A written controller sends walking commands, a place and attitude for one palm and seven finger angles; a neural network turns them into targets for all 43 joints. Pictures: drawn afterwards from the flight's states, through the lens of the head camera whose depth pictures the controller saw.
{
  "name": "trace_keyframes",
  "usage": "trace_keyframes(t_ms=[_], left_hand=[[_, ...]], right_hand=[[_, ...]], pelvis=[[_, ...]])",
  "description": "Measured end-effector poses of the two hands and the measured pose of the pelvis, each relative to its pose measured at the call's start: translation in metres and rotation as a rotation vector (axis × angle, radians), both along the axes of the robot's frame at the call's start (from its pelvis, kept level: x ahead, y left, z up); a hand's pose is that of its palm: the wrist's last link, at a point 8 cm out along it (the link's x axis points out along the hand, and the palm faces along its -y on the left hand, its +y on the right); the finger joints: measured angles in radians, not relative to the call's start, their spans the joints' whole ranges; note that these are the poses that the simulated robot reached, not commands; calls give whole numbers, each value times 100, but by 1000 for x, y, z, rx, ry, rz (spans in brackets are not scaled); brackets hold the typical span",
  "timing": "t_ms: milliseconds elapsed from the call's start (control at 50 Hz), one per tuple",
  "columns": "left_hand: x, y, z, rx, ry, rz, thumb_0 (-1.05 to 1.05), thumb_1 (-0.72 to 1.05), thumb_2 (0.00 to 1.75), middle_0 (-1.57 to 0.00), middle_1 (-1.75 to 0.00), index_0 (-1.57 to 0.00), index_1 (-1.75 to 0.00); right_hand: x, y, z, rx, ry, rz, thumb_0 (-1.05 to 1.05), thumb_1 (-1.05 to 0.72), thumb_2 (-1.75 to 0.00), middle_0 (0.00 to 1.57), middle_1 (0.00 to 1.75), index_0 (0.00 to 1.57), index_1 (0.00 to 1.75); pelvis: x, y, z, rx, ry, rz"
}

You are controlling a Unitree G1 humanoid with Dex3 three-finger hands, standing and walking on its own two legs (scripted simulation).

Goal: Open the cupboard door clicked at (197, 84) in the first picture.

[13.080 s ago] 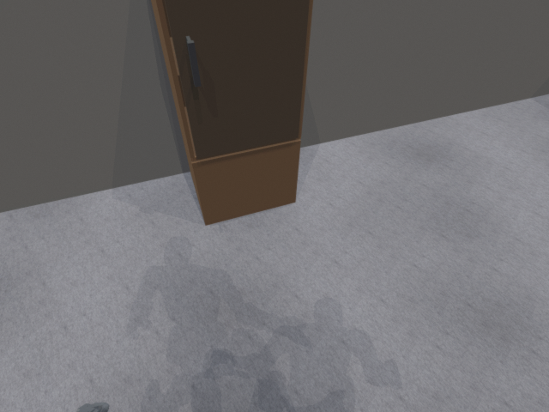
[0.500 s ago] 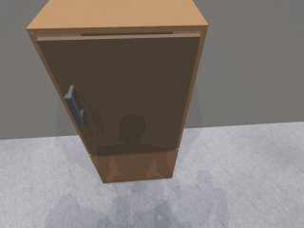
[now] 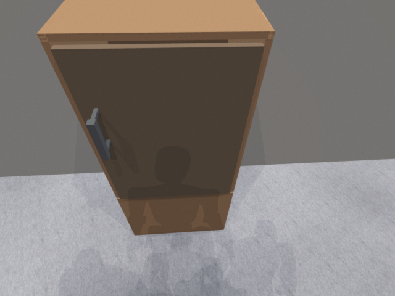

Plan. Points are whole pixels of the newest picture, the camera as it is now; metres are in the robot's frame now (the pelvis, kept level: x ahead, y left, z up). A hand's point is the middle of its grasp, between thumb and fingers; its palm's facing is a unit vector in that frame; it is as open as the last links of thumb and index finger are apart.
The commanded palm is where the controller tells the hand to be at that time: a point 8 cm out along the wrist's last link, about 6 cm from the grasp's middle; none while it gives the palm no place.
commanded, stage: shuffle to correct the standing spot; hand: left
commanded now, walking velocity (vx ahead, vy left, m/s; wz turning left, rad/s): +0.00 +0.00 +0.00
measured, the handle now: (100, 135) +0.46 +0.28 +0.03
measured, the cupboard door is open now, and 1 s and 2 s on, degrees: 0 0 0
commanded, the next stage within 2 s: come to a stop and stand still in 0.26 s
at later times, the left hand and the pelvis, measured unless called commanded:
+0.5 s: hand out of the picture -0.01 +0.21 -0.19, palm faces +0.12 -0.96 -0.24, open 7.4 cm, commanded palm none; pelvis -0.04 +0.01 -0.02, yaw +5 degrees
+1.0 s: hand out of the picture -0.05 +0.19 -0.18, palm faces +0.08 -0.97 -0.23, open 7.4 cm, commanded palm none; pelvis -0.05 +0.00 -0.01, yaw +4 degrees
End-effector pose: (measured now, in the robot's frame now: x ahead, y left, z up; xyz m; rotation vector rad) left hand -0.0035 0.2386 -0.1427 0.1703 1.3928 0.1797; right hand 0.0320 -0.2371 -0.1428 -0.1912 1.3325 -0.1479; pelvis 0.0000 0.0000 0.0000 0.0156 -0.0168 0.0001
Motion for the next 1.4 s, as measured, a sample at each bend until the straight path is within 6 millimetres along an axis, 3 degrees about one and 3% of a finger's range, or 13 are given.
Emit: trace_keyframes(t_ms=[180,360,480,600,840,940,1100,1200,1400], left_hand=[[1,2,0,12,-13,11,0,90,90,-20,-30,-21,-30],[-3,9,-1,54,-81,37,0,90,90,-20,-30,-21,-30],[-18,16,-13,36,-103,63,0,90,90,-20,-30,-21,-30],[-35,12,-11,7,-74,78,0,90,90,-20,-30,-20,-30],[-77,-7,2,30,-3,66,0,90,90,-20,-30,-20,-30],[-70,-8,-3,19,-32,53,1,90,90,-20,-30,-21,-30],[-36,1,-5,2,-98,32,0,90,90,-20,-30,-21,-30],[-20,9,-5,-1,-109,17,0,90,90,-20,-30,-21,-30],[-5,30,-5,14,-94,4,0,90,90,-20,-30,-21,-30]], right_hand=[[-1,1,-2,1,-4,0,1,-91,-89,20,29,20,30],[-2,-1,-14,9,-37,24,1,-91,-89,20,29,20,30],[-7,5,-16,-4,-56,46,1,-91,-89,20,29,19,30],[-22,18,-7,19,-39,75,1,-91,-89,20,29,19,30],[-20,-8,-2,10,-67,66,1,-91,-89,20,30,20,30],[-22,-6,-4,7,-95,61,1,-91,-90,20,29,19,30],[-35,18,-6,34,-48,63,1,-91,-90,20,29,19,30],[-38,22,-3,23,-17,55,1,-92,-89,20,29,20,30],[-16,15,5,-23,-33,57,1,-91,-89,20,30,20,30]], pelvis=[[-5,0,-1,4,5,6],[-33,-1,-12,-1,3,41],[-42,7,-21,1,-15,80],[-48,6,-12,14,2,78],[-53,-7,-4,-26,-8,76],[-48,-2,-9,-27,-23,74],[-42,6,-9,-16,-15,68],[-38,11,-8,-15,-2,61],[-29,18,-6,-15,6,51]])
